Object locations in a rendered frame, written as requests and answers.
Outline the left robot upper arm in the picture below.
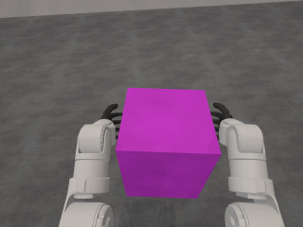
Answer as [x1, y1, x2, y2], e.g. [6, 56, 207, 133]
[60, 201, 114, 227]

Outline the right robot upper arm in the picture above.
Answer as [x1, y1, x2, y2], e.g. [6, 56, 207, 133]
[224, 201, 284, 227]

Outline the carton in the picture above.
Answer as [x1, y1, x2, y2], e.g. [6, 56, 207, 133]
[116, 88, 222, 199]

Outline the robot left forearm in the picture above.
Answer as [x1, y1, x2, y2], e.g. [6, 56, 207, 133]
[59, 119, 116, 227]

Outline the robot right forearm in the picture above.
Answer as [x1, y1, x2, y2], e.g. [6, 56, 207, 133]
[219, 118, 285, 227]

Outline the robot right hand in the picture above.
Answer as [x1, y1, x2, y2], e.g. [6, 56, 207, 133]
[210, 102, 233, 140]

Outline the robot left hand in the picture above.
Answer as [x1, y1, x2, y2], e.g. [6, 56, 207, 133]
[100, 104, 123, 139]

